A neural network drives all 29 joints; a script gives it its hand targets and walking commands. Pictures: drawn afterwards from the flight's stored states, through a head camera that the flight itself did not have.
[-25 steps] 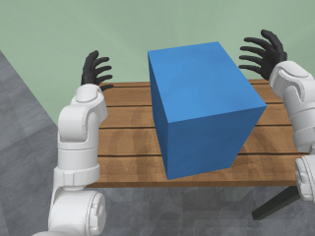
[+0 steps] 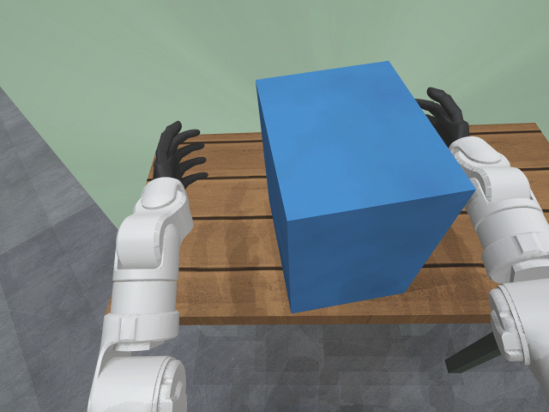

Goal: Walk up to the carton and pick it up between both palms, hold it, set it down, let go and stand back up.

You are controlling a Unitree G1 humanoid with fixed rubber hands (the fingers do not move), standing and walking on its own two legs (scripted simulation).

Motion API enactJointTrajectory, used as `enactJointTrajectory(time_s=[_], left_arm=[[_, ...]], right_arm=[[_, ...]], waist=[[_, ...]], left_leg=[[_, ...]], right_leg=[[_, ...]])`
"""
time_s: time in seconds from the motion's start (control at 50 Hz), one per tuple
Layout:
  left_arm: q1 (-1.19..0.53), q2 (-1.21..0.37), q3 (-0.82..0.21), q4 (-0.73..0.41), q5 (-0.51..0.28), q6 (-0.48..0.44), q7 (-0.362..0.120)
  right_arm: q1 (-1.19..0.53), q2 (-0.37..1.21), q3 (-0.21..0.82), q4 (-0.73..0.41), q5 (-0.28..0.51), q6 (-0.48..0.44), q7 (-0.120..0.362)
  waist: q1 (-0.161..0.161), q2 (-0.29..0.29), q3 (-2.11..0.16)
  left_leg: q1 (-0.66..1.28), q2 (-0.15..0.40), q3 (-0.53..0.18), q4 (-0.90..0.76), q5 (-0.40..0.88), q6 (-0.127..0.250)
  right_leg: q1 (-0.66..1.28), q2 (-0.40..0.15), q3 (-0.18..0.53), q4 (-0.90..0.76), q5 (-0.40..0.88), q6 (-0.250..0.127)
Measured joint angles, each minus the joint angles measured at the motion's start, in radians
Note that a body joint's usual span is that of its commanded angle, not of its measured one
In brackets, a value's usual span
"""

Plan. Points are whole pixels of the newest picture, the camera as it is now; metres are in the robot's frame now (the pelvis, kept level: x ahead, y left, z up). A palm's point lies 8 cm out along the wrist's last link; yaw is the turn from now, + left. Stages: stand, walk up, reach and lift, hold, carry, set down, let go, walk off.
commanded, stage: reach and lift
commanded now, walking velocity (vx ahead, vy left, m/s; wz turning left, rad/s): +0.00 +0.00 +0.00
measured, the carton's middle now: (336, 195) +0.41 -0.02 +0.06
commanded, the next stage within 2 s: none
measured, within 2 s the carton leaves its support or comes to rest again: neither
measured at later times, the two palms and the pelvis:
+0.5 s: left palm (199, 193) +0.37 +0.18 +0.09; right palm (438, 165) +0.45 -0.16 +0.09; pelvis +0.01 -0.01 +0.00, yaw +0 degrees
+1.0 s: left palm (219, 195) +0.37 +0.15 +0.09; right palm (412, 169) +0.45 -0.13 +0.08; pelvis +0.01 -0.01 +0.00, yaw +0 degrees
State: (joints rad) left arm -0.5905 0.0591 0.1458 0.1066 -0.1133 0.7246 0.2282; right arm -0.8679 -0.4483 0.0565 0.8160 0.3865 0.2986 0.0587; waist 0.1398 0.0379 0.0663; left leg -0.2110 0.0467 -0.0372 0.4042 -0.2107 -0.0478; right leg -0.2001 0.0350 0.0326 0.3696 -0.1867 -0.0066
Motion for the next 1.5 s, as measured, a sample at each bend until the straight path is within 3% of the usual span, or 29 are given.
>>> enactJointTrajectory(time_s=[0.18, 0.34, 0.64, 0.82, 1.0, 1.5], left_arm=[[0.018, -0.051, 0.0, 0.142, 0.032, -0.167, 0.0], [0.018, -0.072, 0.0, 0.224, 0.045, -0.299, 0.0], [0.018, -0.092, 0.0, 0.288, 0.059, -0.389, 0.0], [0.018, -0.156, 0.001, 0.289, 0.112, -0.397, 0.001], [0.018, -0.18, 0.001, 0.289, 0.133, -0.376, 0.034], [0.018, -0.185, 0.013, 0.289, 0.141, -0.379, 0.058]], right_arm=[[0.046, 0.048, 0.0, 0.061, -0.09, -0.103, 0.002], [0.071, 0.08, 0.0, 0.071, -0.1, -0.183, 0.002], [0.071, 0.094, 0.0, 0.078, -0.099, -0.219, -0.026], [0.07, 0.16, 0.0, 0.079, -0.14, -0.228, -0.067], [0.07, 0.197, 0.0, 0.079, -0.148, -0.23, -0.111], [0.065, 0.228, 0.0, 0.079, -0.141, -0.23, -0.16]], waist=[[0.0, 0.012, -0.028], [0.0, 0.017, -0.046], [0.0, 0.017, -0.052], [0.0, 0.017, -0.058], [0.0, 0.017, -0.057], [-0.004, 0.017, -0.054]], left_leg=[[-0.027, 0.005, 0.0, 0.0, 0.0, -0.003], [-0.057, 0.012, 0.0, 0.0, 0.001, -0.007], [-0.068, 0.014, 0.0, 0.0, 0.001, -0.007], [-0.069, 0.014, 0.0, 0.0, 0.001, -0.007], [-0.069, 0.014, 0.0, 0.0, 0.001, -0.007], [-0.069, 0.02, 0.0, 0.0, 0.001, -0.011]], right_leg=[[-0.027, 0.005, 0.0, 0.0, 0.001, -0.002], [-0.058, 0.012, 0.0, 0.0, 0.003, -0.006], [-0.07, 0.014, 0.0, 0.0, 0.004, -0.006], [-0.071, 0.014, 0.0, 0.0, 0.004, -0.006], [-0.071, 0.014, 0.0, 0.0, 0.004, -0.007], [-0.072, 0.02, 0.0, 0.0, 0.005, -0.011]])
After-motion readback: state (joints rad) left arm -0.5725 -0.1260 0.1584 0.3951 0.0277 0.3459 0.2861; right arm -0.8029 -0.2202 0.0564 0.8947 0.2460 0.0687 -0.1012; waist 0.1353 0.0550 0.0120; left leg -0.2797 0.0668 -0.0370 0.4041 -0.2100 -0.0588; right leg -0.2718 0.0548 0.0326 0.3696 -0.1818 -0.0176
